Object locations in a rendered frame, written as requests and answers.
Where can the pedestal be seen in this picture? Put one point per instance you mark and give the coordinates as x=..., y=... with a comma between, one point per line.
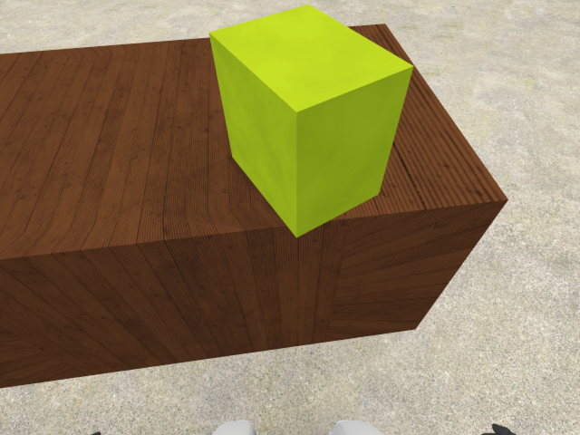
x=130, y=237

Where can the carton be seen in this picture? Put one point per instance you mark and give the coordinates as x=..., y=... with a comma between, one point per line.
x=311, y=109

